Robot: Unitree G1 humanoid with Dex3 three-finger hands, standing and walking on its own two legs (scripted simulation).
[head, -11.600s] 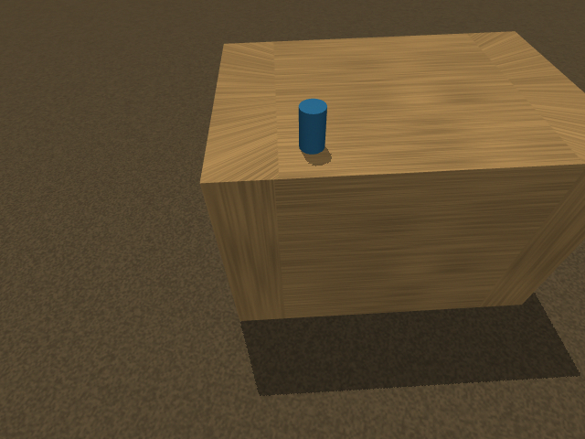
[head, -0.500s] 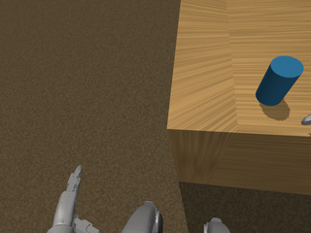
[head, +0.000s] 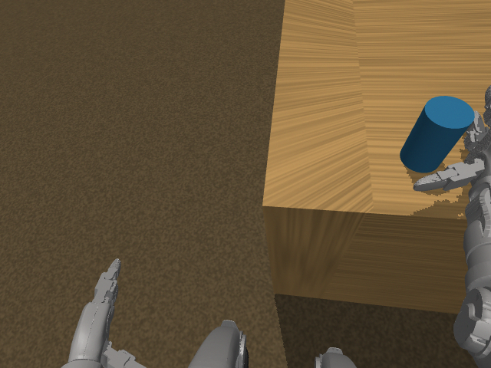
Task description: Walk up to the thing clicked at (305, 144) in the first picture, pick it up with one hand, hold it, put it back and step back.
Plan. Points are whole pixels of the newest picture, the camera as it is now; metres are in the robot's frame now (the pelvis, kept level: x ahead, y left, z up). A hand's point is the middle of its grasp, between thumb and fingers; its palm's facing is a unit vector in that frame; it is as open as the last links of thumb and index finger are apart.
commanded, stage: close in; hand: right
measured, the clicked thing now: (432, 136) +0.49 -0.22 +0.06
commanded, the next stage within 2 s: rest palm in 0.04 s
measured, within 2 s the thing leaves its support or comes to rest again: leaves its support in 1.14 s
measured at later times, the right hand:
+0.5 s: hand (436, 129) +0.49 -0.22 +0.07, palm faces +0.20 +0.98 +0.00, open 16.4 cm
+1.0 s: hand (434, 132) +0.49 -0.22 +0.07, palm faces +0.20 +0.98 +0.00, open 9.5 cm
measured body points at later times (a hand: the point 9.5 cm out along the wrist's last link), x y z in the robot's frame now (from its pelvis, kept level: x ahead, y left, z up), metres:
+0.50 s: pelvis -0.01 +0.01 +0.00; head +0.10 -0.02 +0.43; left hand +0.14 +0.27 -0.01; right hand +0.47 -0.27 +0.08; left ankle +0.06 +0.14 -0.66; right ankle -0.01 -0.13 -0.66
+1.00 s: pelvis +0.00 +0.00 +0.00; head +0.10 -0.03 +0.44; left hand +0.15 +0.26 +0.00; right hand +0.47 -0.27 +0.07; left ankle +0.06 +0.14 -0.66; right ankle -0.01 -0.13 -0.66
